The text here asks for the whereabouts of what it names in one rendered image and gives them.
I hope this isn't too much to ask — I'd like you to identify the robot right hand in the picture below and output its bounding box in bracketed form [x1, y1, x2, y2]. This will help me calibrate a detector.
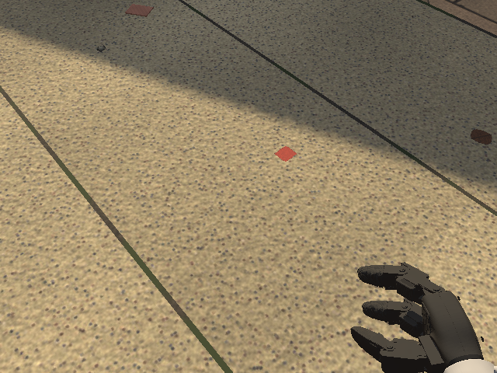
[351, 262, 484, 373]

